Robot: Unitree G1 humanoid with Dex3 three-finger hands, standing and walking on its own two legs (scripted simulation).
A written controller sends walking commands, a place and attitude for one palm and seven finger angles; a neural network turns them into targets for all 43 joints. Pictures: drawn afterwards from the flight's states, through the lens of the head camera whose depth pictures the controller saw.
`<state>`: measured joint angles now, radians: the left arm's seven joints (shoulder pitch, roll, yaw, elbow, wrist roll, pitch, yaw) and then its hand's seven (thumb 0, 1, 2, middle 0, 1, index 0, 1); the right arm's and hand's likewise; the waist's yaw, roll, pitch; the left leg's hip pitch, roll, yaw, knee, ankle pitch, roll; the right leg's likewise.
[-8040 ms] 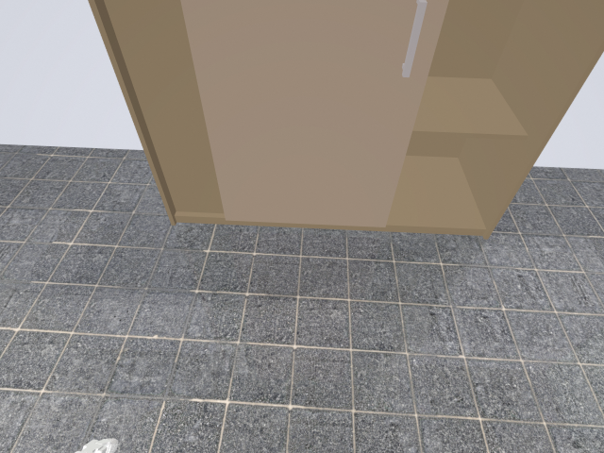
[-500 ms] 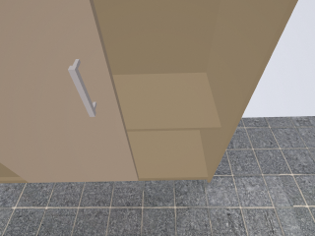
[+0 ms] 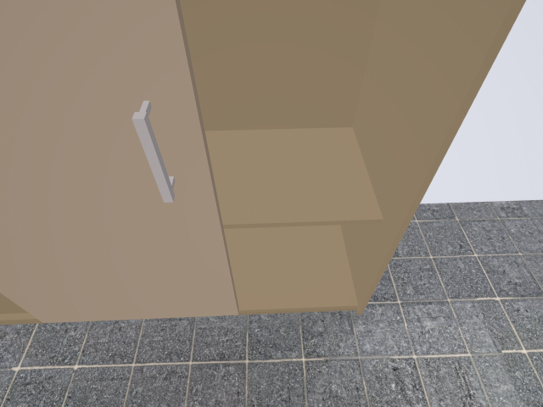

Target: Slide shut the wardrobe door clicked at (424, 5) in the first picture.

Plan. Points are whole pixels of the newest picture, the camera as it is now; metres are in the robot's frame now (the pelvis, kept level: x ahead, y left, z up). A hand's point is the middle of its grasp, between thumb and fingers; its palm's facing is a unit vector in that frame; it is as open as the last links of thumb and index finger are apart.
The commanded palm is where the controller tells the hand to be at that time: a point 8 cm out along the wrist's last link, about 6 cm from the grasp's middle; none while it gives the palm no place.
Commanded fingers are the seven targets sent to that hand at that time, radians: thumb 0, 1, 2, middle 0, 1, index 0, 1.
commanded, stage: come to a stop and stand still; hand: left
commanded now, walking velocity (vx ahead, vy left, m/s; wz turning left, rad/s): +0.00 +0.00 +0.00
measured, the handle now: (158, 155) +0.49 +0.25 +0.09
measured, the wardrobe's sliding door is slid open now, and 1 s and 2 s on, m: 0.45 0.45 0.45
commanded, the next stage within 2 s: look again from close up in 0.78 s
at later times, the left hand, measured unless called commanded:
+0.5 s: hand out of the picture +0.02 +0.14 -0.17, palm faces +0.03 -0.98 -0.20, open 7.3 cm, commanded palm none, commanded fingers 0.00 0.90 0.90 -0.20 -0.30 -0.20 -0.30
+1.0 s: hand out of the picture +0.01 +0.12 -0.17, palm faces +0.06 -0.98 -0.18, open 7.4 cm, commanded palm none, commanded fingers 0.00 0.90 0.90 -0.20 -0.30 -0.20 -0.30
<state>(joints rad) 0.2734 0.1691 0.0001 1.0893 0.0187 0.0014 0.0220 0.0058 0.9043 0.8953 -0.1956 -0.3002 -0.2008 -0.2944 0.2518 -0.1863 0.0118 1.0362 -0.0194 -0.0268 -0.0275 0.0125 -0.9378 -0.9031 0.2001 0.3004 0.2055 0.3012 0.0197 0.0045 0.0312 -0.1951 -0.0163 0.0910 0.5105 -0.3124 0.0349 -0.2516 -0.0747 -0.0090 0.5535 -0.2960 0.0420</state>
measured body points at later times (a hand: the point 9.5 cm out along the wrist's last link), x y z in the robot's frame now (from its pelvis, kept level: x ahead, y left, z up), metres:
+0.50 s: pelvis +0.01 -0.03 +0.00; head +0.03 -0.04 +0.45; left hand +0.02 +0.20 -0.16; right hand +0.01 -0.24 -0.16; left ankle -0.02 +0.10 -0.73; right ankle +0.00 -0.15 -0.73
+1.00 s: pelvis +0.02 -0.05 +0.00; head +0.04 -0.05 +0.45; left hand +0.01 +0.17 -0.16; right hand +0.03 -0.26 -0.16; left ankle -0.02 +0.10 -0.73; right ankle +0.00 -0.15 -0.73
